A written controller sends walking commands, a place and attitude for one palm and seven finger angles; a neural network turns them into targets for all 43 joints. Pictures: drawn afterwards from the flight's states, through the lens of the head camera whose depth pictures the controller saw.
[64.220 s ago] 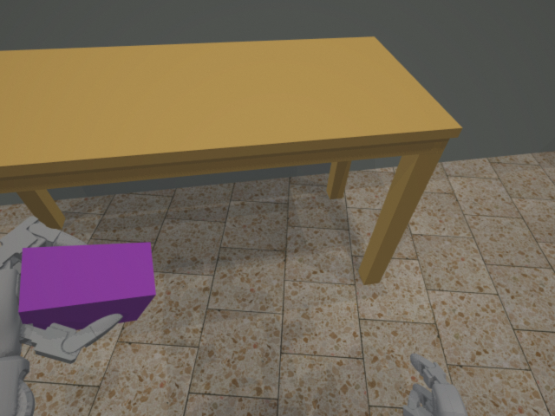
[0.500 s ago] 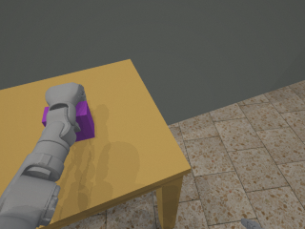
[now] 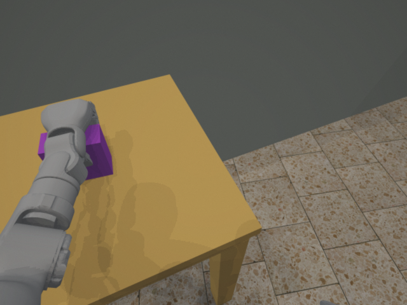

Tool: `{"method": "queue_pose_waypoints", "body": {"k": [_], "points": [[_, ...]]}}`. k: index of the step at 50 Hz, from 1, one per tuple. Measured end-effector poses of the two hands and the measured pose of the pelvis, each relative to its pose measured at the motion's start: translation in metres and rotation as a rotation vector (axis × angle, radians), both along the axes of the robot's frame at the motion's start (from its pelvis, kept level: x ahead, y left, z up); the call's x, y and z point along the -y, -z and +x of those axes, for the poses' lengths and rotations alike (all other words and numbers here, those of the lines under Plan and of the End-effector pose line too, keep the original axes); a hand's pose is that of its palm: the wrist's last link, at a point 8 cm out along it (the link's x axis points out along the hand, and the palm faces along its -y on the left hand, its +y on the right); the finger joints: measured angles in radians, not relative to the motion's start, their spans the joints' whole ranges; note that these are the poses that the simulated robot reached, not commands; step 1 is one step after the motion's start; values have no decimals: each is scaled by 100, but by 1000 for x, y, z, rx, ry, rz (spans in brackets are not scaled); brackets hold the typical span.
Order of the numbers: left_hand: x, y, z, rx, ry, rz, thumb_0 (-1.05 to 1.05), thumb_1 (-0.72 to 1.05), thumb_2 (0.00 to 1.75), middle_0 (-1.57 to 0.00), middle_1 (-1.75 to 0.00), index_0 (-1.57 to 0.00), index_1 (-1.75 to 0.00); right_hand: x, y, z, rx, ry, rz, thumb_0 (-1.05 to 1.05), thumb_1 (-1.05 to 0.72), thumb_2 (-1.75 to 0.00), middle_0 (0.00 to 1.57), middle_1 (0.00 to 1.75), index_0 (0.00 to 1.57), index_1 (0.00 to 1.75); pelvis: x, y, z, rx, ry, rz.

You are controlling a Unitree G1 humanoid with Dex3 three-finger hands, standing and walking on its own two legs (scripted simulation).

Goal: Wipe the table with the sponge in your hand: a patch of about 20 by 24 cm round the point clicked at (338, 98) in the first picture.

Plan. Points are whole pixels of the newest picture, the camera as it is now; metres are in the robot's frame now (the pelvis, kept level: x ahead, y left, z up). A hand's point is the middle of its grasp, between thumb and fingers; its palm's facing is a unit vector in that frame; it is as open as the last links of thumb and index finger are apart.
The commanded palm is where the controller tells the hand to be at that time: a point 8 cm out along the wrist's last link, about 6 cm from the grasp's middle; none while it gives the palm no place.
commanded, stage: slide back across to the first lane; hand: left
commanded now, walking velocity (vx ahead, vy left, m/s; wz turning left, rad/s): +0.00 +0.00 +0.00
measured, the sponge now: (82, 160) +0.41 +0.29 +0.05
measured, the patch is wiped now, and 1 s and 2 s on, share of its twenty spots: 1.00 1.00 1.00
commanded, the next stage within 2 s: wipe back along the first lane in 0.38 s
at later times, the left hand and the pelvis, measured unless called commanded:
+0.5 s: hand (46, 150) +0.39 +0.33 +0.11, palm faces -0.10 -0.01 -0.99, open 10.0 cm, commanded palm +0.37 +0.32 +0.17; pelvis +0.01 +0.00 +0.00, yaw +2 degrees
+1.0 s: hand (49, 164) +0.36 +0.31 +0.11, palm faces -0.02 -0.03 -1.00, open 10.0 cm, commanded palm +0.32 +0.30 +0.15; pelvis +0.00 +0.00 +0.00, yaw +2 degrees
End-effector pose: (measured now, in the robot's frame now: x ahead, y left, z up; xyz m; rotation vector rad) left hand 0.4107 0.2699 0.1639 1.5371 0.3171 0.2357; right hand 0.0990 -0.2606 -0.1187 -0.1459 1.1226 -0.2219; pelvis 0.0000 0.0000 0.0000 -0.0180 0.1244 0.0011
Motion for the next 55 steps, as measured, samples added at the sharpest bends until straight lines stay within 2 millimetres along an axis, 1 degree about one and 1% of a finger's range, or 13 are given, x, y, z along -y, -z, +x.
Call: {"method": "queue_pose_waypoints", "body": {"k": [3, 6, 11, 16, 21, 24, 28, 35, 40, 46, 55], "points": [[-8, 0, -5, 9, -12, 0, 0, -59, 103, -81, -142, -82, -144, -2, -1, 4, 2, -1, 4, 1, -91, -90, 20, 30, 20, 30, -3, -1, 3, 9, 0, -1], [-16, 0, -13, 19, -29, -15, 0, -58, 103, -80, -142, -82, -144, -4, -3, 13, 18, -11, 8, 1, -91, -90, 20, 30, 20, 30, -4, -1, 6, 19, -4, -1], [-24, 0, -25, 12, -43, -8, 0, -57, 103, -79, -142, -81, -144, -12, -8, 38, 59, -56, 14, 1, -91, -90, 20, 30, 20, 30, -6, -1, 8, 33, -21, -1], [-32, -1, -30, -17, -47, 7, 0, -57, 102, -79, -142, -81, -144, -21, -14, 65, 115, -100, 15, 1, -91, -90, 20, 30, 20, 30, -6, -2, 6, 38, -33, -1], [-43, -1, -33, -44, -53, 7, 0, -57, 102, -79, -142, -81, -144, -27, -19, 80, 149, -128, 15, 1, -91, -90, 20, 30, 21, 30, -4, -2, 6, 38, -39, 0], [-51, -2, -34, -54, -57, 13, 0, -57, 102, -79, -142, -81, -144, -27, -19, 81, 147, -136, 12, 1, -91, -90, 20, 30, 21, 30, -3, -2, 7, 36, -40, 0], [-58, -2, -38, -64, -57, 21, 0, -56, 102, -79, -142, -81, -144, -23, -16, 74, 121, -135, 5, 1, -91, -90, 20, 30, 21, 30, -2, -2, 8, 33, -43, -2], [-52, 0, -47, -37, -16, 17, 0, -56, 102, -78, -143, -80, -145, -14, -9, 56, 62, -109, 3, 1, -91, -90, 20, 30, 21, 30, -3, -2, 9, 36, -38, -4], [-46, 2, -56, -7, -14, -6, 0, -55, 102, -78, -143, -80, -146, -13, -7, 51, 53, -97, 13, 1, -91, -90, 20, 30, 20, 30, -5, -2, 8, 44, -33, -2], [-44, 4, -65, 17, -39, -14, 0, -55, 102, -77, -144, -79, -146, -17, -11, 55, 82, -109, 25, 1, -91, -90, 20, 30, 20, 30, -4, -3, 4, 53, -32, 0], [-30, 5, -84, 39, -36, -18, 0, -55, 102, -77, -145, -78, -147, -30, -20, 78, 171, -149, 58, 1, -91, -90, 20, 30, 20, 30, -4, -2, -1, 70, -34, 1]]}}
